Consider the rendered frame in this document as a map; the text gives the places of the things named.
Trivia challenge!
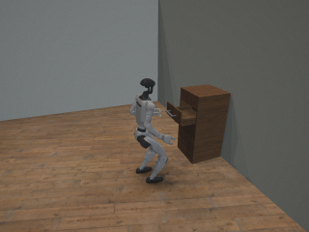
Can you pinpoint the robot right upper arm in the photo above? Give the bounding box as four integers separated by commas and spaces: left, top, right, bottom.
143, 101, 155, 129

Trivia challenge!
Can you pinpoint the robot right foot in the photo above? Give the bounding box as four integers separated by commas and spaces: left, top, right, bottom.
146, 176, 163, 184

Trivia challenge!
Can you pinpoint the right robot hand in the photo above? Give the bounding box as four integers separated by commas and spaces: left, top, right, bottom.
163, 134, 176, 145

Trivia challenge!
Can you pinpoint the left robot hand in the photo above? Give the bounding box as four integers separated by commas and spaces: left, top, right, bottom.
153, 108, 161, 117

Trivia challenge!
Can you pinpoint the drawer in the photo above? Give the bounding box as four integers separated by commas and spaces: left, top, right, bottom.
167, 102, 197, 127

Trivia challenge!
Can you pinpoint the robot left upper arm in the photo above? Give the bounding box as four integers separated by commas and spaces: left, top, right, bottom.
129, 94, 141, 116

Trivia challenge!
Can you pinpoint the cabinet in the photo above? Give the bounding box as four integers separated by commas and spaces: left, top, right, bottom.
177, 84, 231, 164

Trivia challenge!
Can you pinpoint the right robot thigh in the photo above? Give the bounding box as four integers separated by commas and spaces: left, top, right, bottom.
139, 136, 167, 160

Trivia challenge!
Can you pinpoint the robot right forearm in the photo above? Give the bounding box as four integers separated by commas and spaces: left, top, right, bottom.
146, 124, 165, 140

